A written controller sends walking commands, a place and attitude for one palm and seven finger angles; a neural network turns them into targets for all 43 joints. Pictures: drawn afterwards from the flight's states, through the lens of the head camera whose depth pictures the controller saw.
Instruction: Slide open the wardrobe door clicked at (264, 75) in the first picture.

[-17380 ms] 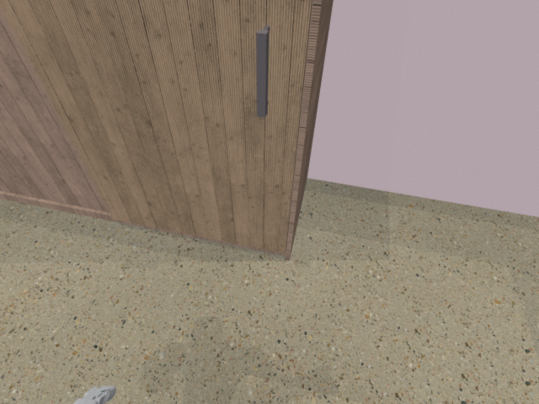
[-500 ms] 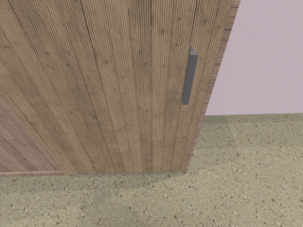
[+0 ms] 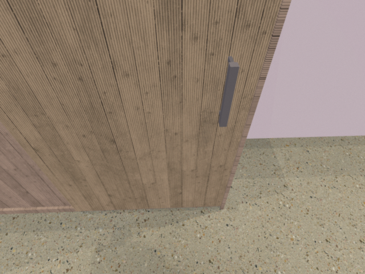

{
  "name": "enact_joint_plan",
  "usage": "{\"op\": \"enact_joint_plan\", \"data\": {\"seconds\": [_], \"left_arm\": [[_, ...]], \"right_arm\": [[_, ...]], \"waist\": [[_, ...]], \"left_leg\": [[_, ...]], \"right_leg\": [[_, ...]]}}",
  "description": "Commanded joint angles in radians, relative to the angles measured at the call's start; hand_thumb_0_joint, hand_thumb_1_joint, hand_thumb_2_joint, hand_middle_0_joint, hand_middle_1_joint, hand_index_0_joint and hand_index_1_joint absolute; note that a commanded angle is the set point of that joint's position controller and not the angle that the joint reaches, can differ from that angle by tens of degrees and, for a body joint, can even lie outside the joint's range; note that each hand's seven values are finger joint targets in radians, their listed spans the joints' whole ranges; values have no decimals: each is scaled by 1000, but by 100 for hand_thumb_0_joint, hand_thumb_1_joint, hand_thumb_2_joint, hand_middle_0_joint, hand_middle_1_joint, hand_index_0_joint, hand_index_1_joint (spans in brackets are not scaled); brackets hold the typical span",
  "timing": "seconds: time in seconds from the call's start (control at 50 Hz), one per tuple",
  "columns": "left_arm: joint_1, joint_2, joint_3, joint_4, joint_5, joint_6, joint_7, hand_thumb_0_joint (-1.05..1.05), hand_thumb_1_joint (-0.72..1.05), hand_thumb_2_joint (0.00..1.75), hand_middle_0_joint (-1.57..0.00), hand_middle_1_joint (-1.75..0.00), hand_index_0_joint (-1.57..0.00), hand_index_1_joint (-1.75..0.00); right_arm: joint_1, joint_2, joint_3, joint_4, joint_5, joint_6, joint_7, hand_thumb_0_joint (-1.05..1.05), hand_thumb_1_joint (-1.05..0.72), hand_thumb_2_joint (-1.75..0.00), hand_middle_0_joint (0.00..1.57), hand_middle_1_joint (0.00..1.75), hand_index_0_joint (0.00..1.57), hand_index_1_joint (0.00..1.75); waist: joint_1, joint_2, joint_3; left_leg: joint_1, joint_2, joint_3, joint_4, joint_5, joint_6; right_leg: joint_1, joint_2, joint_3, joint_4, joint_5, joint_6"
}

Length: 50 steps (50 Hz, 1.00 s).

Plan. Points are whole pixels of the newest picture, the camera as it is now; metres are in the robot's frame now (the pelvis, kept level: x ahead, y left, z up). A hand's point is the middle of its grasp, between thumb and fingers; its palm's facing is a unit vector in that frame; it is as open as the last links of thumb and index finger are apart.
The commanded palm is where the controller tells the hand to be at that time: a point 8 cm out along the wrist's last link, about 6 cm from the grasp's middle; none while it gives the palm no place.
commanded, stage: look again from close up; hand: right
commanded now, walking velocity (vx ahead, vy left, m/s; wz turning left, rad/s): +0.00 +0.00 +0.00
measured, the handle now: (226, 93) +0.58 -0.09 +0.09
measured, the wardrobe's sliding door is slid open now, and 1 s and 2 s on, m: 0.00 0.00 0.00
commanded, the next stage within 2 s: shuffle to correct the standing spot in 0.38 s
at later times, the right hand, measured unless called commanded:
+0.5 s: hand out of the picture +0.00 -0.17 -0.18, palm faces +0.02 +0.98 -0.21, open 7.4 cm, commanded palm none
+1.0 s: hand out of the picture +0.01 -0.10 -0.17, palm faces +0.08 +0.98 -0.15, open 7.4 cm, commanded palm none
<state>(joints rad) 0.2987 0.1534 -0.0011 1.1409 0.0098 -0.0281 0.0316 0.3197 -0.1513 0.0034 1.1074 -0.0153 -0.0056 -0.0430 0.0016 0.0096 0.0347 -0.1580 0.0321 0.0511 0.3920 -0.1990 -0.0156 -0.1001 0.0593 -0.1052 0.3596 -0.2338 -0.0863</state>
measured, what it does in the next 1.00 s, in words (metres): lifts its right foot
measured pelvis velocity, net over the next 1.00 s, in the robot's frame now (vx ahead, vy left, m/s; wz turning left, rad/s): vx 0.09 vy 0.04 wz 0.04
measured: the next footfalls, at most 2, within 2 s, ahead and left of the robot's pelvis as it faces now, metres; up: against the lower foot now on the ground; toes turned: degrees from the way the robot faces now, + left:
right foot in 1.14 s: +0.25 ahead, -0.08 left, +0.00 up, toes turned -2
left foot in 1.54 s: +0.09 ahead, +0.16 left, +0.00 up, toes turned +6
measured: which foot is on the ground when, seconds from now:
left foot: down 0.00-1.00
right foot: down 0.00-0.82, up 0.84-1.00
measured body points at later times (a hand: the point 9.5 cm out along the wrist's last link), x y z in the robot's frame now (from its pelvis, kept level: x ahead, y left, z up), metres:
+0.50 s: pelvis +0.00 +0.01 +0.00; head +0.01 +0.01 +0.45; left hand +0.01 +0.25 -0.15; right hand +0.00 -0.22 -0.16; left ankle +0.01 +0.13 -0.74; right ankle -0.02 -0.06 -0.74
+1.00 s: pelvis +0.09 +0.04 +0.00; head +0.11 +0.04 +0.44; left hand +0.07 +0.26 -0.17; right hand +0.01 -0.15 -0.16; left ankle +0.01 +0.13 -0.74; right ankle +0.09 -0.07 -0.69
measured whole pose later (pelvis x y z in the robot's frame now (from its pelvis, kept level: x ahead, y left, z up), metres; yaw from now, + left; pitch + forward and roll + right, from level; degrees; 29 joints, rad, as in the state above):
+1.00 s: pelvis +0.09 +0.04 +0.00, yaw +2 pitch -1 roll +0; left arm 0.29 0.15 0.03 1.12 0.02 0.01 0.02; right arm 0.46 -0.08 -0.02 1.11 -0.02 -0.05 -0.04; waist -0.04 -0.01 0.06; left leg -0.05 -0.02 0.06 0.40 -0.34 0.04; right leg -0.44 -0.06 -0.08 0.97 -0.38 0.02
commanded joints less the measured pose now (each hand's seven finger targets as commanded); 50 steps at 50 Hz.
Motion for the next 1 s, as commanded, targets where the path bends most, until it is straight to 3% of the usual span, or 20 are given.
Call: {"op": "enact_joint_plan", "data": {"seconds": [0.0, 0.46, 0.52, 0.58, 0.64, 0.68, 0.72, 0.74, 0.76, 0.78, 0.8, 0.82, 0.84, 0.86, 0.9, 0.94, 0.98], "left_arm": [[64, 126, 21, -25, -3, -9, 8, 0, 90, 90, -20, -30, -20, -30], [8, 163, 19, -30, -2, -9, 3, 0, 90, 90, -20, -30, -20, -30], [60, 106, 7, -6, 4, 2, 2, 0, 90, 90, -20, -30, -20, -30], [67, 137, 23, -12, 8, 13, 1, 0, 90, 90, -20, -30, -20, -30], [78, 162, 36, -23, 7, 13, 3, 0, 90, 90, -20, -30, -20, -30], [95, 162, 42, -29, 7, 8, 4, 0, 90, 90, -20, -30, -20, -30], [111, 149, 42, -28, 6, 2, 4, 0, 90, 90, -20, -30, -20, -30], [108, 135, 38, -32, 4, -1, 4, 0, 90, 90, -20, -30, -20, -30], [92, 114, 35, -42, 2, -7, 4, 0, 90, 90, -20, -30, -20, -30], [60, 81, 28, -63, -3, -12, 2, 0, 90, 90, -20, -30, -20, -30], [19, 60, 24, -89, 5, -14, -5, 0, 90, 90, -20, -30, -20, -30], [-29, 80, 28, -105, 13, -12, -5, 0, 90, 90, -20, -30, -20, -30], [-26, 67, 30, -106, 11, -13, -6, 0, 90, 90, -20, -30, -20, -30], [-33, 55, 32, -101, 8, -11, -8, 0, 90, 90, -20, -30, -20, -30], [-47, 36, 36, -99, 7, -2, -19, 0, 90, 90, -20, -30, -20, -30], [-31, 10, 30, -95, 2, 16, -19, 0, 90, 90, -20, -30, -20, -30], [-23, 3, 26, -94, -10, 27, -16, 0, 90, 90, -20, -30, -20, -30]], "right_arm": [[64, -98, -17, -25, -5, -17, -8, 0, -90, -90, 20, 30, 20, 30], [11, -145, -20, -29, -4, -21, 0, 0, -90, -90, 20, 30, 20, 30], [44, -82, -9, -12, -5, -8, 1, 0, -90, -90, 20, 30, 20, 30], [45, -78, -19, -25, -13, 3, 15, 0, -90, -90, 20, 30, 20, 30], [55, -64, -26, -40, -20, 4, 28, 0, -90, -90, 20, 30, 20, 30], [59, -49, -31, -52, -21, 3, 34, 0, -90, -90, 20, 30, 20, 30], [81, -35, -33, -52, -21, -8, 37, 0, -90, -90, 20, 30, 20, 30], [112, -31, -37, -43, -20, -14, 35, 0, -90, -90, 20, 30, 20, 30], [169, -44, -44, -28, -20, -23, 30, 0, -90, -90, 20, 30, 20, 30], [251, -91, -56, 1, -20, -31, 20, 0, -90, -90, 20, 30, 20, 30], [344, -148, -70, 31, -12, -37, 11, 0, -90, -90, 20, 30, 20, 30], [382, -127, -66, 44, -6, -44, 3, 0, -90, -90, 20, 30, 20, 30], [364, -109, -65, 38, -8, -48, -3, 0, -90, -90, 20, 30, 20, 30], [343, -101, -64, 28, -9, -49, -6, 0, -90, -90, 20, 30, 20, 30], [300, -75, -57, 13, -7, -55, -5, 0, -90, -90, 20, 30, 20, 30], [251, -54, -41, -3, -11, -54, -8, 0, -90, -90, 20, 30, 20, 30], [210, -55, -33, -14, -14, -47, -10, 0, -90, -90, 20, 30, 20, 30]], "waist": [[-1, -11, 41], [-2, -9, 40], [5, -12, 25], [6, -46, 101], [3, -84, 151], [4, -92, 167], [-5, -75, 148], [-19, -44, 147], [-43, 32, 124], [-70, 198, 113], [-98, 327, 104], [-107, 232, 93], [-89, 171, 77], [-83, 92, 73], [-61, 12, 79], [-27, 29, 92], [-10, 84, 94]], "left_leg": [[-1, 87, -81, -43, 120, 37], [11, 95, -94, -76, 105, 41], [-12, 80, -89, -50, 1, 38], [-104, 40, -66, 19, -149, 44], [-182, 4, -32, 131, -162, 44], [-219, -3, -12, 176, -169, 43], [-202, 1, -7, 137, -145, 47], [-123, 11, -30, 91, -114, 58], [2, 50, -122, 37, -80, 86], [154, 171, -305, -37, 35, 141], [263, 306, -473, -112, 241, 217], [268, 334, -467, -96, 450, 242], [289, 327, -414, -74, 547, 253], [285, 327, -378, -74, 526, 252], [229, 279, -283, -95, 517, 218], [125, 228, -184, -95, 659, 178], [30, 184, -124, -84, 701, 157]], "right_leg": [[-54, -190, 164, -99, 178, 54], [-53, -190, 166, -118, 125, 55], [-36, -193, 150, -112, -31, 56], [-82, -232, 188, -160, -286, 29], [-94, -294, 243, -184, -372, -17], [-76, -325, 260, -169, -340, -47], [-51, -320, 228, -100, -209, -55], [-107, -290, 185, -45, -156, -37], [-198, -227, 122, 68, -99, -4], [-358, -130, 6, 256, -109, 40], [-509, -73, -59, 461, -277, 74], [-547, -104, 19, 596, -316, 75], [-577, -119, 50, 667, -283, 79], [-588, -132, 60, 704, -259, 82], [-566, -147, 52, 697, -188, 94], [-473, -144, 42, 602, -115, 111], [-354, -127, 22, 475, -54, 114]]}}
